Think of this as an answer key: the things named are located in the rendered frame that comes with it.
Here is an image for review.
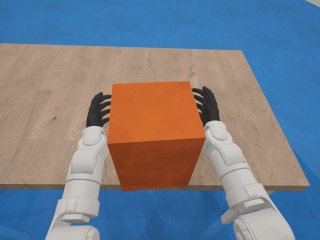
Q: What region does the table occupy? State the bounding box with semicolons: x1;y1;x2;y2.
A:
0;43;310;224

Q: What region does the robot left upper arm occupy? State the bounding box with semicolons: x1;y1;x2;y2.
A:
47;225;100;240

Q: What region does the robot left hand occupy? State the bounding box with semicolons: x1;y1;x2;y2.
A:
86;92;112;128

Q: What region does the robot right upper arm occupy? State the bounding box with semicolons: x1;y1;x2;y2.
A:
233;208;294;240

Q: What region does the robot right forearm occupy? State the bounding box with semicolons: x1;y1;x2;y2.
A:
202;120;296;240

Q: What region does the carton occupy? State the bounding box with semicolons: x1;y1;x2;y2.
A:
107;81;206;192

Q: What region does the robot right hand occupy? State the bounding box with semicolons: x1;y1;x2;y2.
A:
192;86;220;127

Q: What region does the robot left forearm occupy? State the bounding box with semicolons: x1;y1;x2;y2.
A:
45;126;109;240

